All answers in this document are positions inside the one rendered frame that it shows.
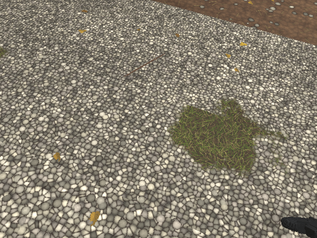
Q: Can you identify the right robot hand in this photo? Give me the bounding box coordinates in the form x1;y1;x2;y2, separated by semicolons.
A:
280;216;317;238

